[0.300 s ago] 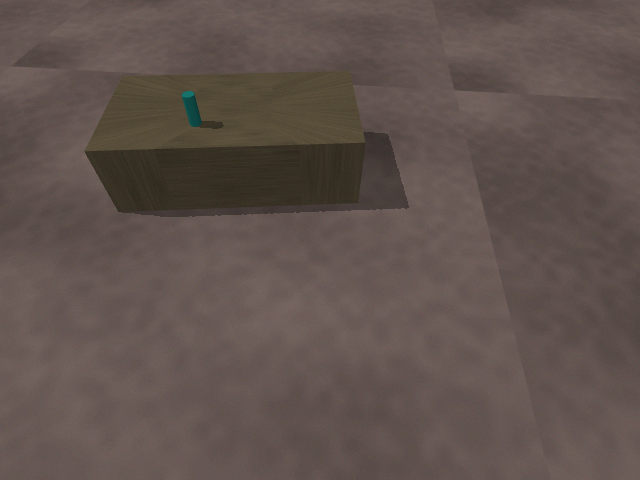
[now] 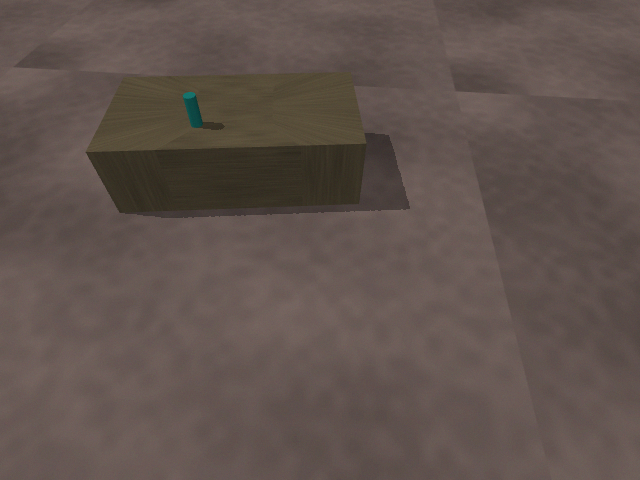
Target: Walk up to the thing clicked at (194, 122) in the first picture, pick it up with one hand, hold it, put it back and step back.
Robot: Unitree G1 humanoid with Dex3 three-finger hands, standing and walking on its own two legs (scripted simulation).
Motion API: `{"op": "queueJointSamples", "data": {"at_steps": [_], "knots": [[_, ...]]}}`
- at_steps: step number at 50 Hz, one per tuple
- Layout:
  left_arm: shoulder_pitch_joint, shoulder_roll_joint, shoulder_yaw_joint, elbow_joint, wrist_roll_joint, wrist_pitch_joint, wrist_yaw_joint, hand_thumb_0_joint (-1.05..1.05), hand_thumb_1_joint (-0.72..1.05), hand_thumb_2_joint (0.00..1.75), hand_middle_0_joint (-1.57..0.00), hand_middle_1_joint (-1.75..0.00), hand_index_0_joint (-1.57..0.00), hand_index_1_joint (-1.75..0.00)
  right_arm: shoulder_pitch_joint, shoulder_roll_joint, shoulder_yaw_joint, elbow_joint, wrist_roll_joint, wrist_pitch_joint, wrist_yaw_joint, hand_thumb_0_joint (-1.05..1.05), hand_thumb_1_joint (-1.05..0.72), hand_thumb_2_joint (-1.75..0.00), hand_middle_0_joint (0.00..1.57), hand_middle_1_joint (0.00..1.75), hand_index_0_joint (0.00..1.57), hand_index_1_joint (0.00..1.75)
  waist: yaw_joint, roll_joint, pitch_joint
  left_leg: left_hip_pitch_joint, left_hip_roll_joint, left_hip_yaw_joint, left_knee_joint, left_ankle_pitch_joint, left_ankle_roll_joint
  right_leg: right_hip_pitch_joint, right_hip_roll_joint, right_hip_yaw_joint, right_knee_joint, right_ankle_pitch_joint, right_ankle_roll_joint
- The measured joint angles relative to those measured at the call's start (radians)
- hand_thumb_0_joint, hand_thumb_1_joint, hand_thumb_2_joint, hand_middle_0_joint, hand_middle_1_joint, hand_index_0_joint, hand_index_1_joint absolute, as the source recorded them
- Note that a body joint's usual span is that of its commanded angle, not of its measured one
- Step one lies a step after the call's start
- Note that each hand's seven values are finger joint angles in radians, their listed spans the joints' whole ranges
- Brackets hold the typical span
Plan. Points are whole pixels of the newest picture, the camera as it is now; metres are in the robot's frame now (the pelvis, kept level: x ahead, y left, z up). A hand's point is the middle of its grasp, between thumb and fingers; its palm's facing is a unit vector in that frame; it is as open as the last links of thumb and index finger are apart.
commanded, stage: stand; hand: left
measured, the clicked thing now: (193, 110) +1.42 +0.50 -0.39
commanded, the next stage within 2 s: walk up in 0.82 s
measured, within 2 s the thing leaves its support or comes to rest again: neither
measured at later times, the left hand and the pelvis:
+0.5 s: hand out of the picture +0.08 +0.25 -0.16, palm faces -0.02 -0.94 -0.33, open 7.4 cm; pelvis +0.00 +0.00 +0.00, yaw +0 degrees
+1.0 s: hand out of the picture +0.06 +0.30 -0.15, palm faces +0.05 -0.93 -0.37, open 7.4 cm; pelvis +0.02 +0.02 +0.00, yaw +3 degrees
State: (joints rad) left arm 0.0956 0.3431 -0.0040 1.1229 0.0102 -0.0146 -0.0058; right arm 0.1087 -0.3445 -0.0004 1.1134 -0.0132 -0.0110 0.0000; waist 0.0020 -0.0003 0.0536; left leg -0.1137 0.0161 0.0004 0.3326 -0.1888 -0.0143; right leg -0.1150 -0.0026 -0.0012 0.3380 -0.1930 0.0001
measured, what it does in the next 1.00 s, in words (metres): lifts its left foot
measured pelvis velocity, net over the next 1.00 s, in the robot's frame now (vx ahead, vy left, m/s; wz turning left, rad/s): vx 0.02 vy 0.02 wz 0.05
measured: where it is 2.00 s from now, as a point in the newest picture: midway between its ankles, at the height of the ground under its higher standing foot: (273, 406)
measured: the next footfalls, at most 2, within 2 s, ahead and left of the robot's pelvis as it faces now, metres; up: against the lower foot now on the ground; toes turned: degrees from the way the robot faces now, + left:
left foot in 1.14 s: +0.18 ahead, +0.22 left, +0.00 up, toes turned +9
right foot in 1.58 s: +0.39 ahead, -0.01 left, +0.00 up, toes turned +0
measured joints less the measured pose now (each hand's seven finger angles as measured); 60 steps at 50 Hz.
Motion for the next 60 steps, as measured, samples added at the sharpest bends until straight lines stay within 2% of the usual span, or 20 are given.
{"op": "queueJointSamples", "data": {"at_steps": [41,42,44,46,49,53,57,58,59,60], "knots": [[0.015,0.006,0.002,0.0,0.001,0.001,-0.001,0.0,0.9,0.9,-0.2,-0.3,-0.2,-0.3,0.009,-0.002,0.004,0.003,0.0,0.001,0.001,0.01,-0.9,-0.9,0.21,0.3,0.21,0.3,0.001,0.0,-0.004,0.013,0.0,-0.002,-0.018,0.007,0.0,0.014,-0.001,-0.002,-0.019,0.007,0.001],[0.021,0.006,0.01,-0.008,0.005,-0.002,-0.008,0.0,0.9,0.9,-0.2,-0.3,-0.2,-0.3,0.016,-0.003,-0.006,-0.007,-0.005,0.003,0.011,0.01,-0.9,-0.9,0.21,0.3,0.21,0.3,-0.001,0.001,-0.005,0.001,-0.001,-0.004,0.008,-0.025,0.011,0.007,-0.001,-0.005,-0.002,-0.015,-0.005],[0.047,0.01,0.029,-0.033,0.015,-0.021,-0.025,0.0,0.9,0.9,-0.2,-0.3,-0.21,-0.3,0.044,-0.015,-0.029,-0.035,-0.017,0.006,0.035,0.01,-0.9,-0.9,0.21,0.3,0.21,0.3,-0.003,0.01,-0.019,-0.044,-0.002,-0.015,0.117,-0.165,0.042,-0.012,0.002,-0.015,0.053,-0.093,-0.023],[0.079,0.018,0.047,-0.064,0.025,-0.043,-0.031,0.0,0.9,0.9,-0.2,-0.3,-0.21,-0.3,0.068,-0.033,-0.047,-0.055,-0.03,0.017,0.051,0.01,-0.9,-0.9,0.21,0.3,0.21,0.3,0.003,0.014,-0.033,-0.127,-0.009,-0.019,0.299,-0.232,0.051,-0.015,-0.003,-0.025,0.059,-0.083,-0.036],[0.12,0.031,0.063,-0.094,0.03,-0.06,-0.029,0.0,0.9,0.9,-0.21,-0.3,-0.21,-0.3,0.086,-0.067,-0.07,-0.077,-0.035,0.019,0.071,0.01,-0.9,-0.9,0.21,0.3,0.21,0.3,0.021,0.03,-0.027,-0.242,0.001,-0.041,0.477,-0.215,0.038,0.015,-0.01,-0.036,0.031,-0.062,-0.035],[0.165,0.074,0.078,-0.107,0.034,-0.055,-0.034,0.0,0.9,0.9,-0.21,-0.3,-0.21,-0.3,0.102,-0.095,-0.095,-0.112,-0.034,0.013,0.094,0.01,-0.9,-0.9,0.21,0.3,0.2,0.3,0.024,0.03,-0.015,-0.302,0.058,-0.032,0.414,-0.184,0.018,0.069,-0.034,-0.055,0.018,-0.09,-0.009],[0.189,0.124,0.085,-0.115,0.032,-0.043,-0.041,0.0,0.9,0.9,-0.21,-0.3,-0.21,-0.3,0.114,-0.108,-0.113,-0.142,-0.032,-0.001,0.106,0.01,-0.9,-0.9,0.21,0.3,0.2,0.3,0.018,0.008,-0.011,-0.272,0.082,-0.001,0.268,-0.067,0.015,0.075,-0.077,-0.068,0.126,-0.194,0.014],[0.191,0.136,0.085,-0.116,0.033,-0.037,-0.04,0.0,0.9,0.9,-0.21,-0.3,-0.21,-0.3,0.114,-0.108,-0.119,-0.148,-0.032,-0.01,0.103,0.01,-0.9,-0.9,0.21,0.3,0.2,0.3,0.016,-0.012,-0.006,-0.264,0.064,0.017,0.273,-0.009,0.01,0.055,-0.105,-0.057,0.204,-0.244,-0.002],[0.191,0.143,0.086,-0.115,0.029,-0.031,-0.037,0.0,0.9,0.9,-0.2,-0.3,-0.21,-0.3,0.111,-0.104,-0.122,-0.156,-0.035,-0.021,0.097,0.01,-0.9,-0.9,0.21,0.3,0.2,0.3,0.014,-0.033,0.001,-0.265,0.046,0.038,0.308,-0.018,0.01,0.008,-0.121,-0.025,0.333,-0.281,-0.023],[0.188,0.145,0.084,-0.11,0.023,-0.023,-0.033,0.0,0.9,0.9,-0.2,-0.3,-0.2,-0.3,0.113,-0.099,-0.12,-0.166,-0.032,-0.03,0.092,0.01,-0.9,-0.9,0.21,0.3,0.2,0.3,0.004,-0.041,0.003,-0.265,0.036,0.047,0.334,-0.044,0.014,-0.049,-0.103,0.014,0.475,-0.306,-0.038]]}}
